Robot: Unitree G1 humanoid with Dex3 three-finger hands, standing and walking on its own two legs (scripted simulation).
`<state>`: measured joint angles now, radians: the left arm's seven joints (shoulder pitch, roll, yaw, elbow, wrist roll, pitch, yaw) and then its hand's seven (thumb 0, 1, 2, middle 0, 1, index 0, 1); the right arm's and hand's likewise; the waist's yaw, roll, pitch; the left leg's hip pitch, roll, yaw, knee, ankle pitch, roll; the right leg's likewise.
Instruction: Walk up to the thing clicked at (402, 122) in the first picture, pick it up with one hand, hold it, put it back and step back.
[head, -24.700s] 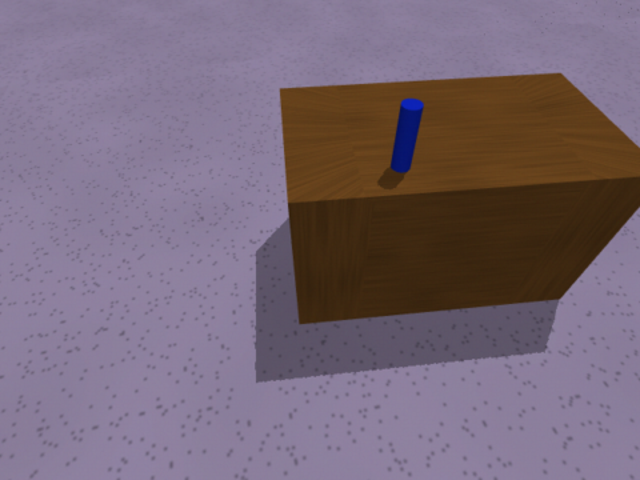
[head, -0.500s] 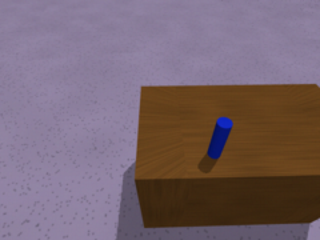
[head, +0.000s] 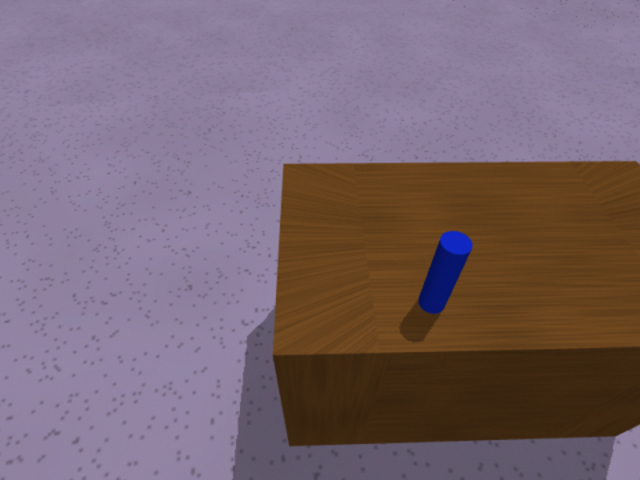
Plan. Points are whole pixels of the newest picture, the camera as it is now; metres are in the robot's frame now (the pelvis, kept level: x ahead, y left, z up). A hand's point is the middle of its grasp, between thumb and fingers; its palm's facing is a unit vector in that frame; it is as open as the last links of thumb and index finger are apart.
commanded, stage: home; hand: right
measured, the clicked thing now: (442, 275) +0.47 -0.21 -0.09
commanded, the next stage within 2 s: stand in 0.90 s
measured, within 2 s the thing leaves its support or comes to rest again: neither
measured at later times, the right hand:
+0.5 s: hand out of the picture +0.10 -0.25 -0.15, palm faces -0.04 +0.93 -0.37, open 17.2 cm
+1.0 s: hand out of the picture +0.09 -0.25 -0.15, palm faces -0.04 +0.93 -0.35, open 17.2 cm
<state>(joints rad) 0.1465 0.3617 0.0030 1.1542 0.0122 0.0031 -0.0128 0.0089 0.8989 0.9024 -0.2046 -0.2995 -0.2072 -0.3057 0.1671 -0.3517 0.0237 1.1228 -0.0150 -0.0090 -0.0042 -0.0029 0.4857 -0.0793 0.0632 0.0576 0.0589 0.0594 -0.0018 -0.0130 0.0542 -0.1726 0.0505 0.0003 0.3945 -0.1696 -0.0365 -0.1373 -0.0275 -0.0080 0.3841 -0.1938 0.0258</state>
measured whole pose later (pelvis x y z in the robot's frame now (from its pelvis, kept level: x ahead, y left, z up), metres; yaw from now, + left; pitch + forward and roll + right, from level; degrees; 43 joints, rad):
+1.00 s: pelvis +0.02 +0.01 +0.00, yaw +1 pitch -3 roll +0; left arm 0.12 0.35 0.01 1.14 0.01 0.00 -0.01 0.01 0.90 0.90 -0.20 -0.30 -0.21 -0.31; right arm 0.12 -0.35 0.01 1.13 -0.01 -0.01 0.00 0.00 0.48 -0.08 0.06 0.06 0.06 0.06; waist 0.00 -0.01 0.06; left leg -0.13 0.03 -0.01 0.35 -0.17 -0.03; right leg -0.08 -0.04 -0.02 0.32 -0.20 0.04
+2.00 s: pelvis +0.02 +0.00 +0.00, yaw +2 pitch -2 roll +0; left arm 0.13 0.35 0.01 1.13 0.01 0.00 -0.01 0.01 0.90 0.90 -0.20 -0.30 -0.21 -0.30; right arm 0.12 -0.35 0.01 1.12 -0.01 -0.01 0.00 0.01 -0.91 -0.90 0.20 0.30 0.20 0.30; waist 0.00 0.00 0.06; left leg -0.13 0.03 -0.02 0.34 -0.17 -0.03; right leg -0.08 -0.04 -0.03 0.32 -0.20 0.03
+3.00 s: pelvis +0.03 +0.00 +0.00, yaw +2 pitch -2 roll +0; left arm 0.13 0.35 0.01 1.12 0.01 0.00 -0.01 0.01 0.90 0.90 -0.20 -0.30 -0.21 -0.30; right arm 0.11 -0.35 0.01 1.12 -0.01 0.00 0.00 0.01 -0.91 -0.90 0.20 0.30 0.20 0.30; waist 0.00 -0.01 0.06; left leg -0.13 0.03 -0.02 0.34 -0.18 -0.03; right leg -0.07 -0.05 -0.04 0.31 -0.21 0.04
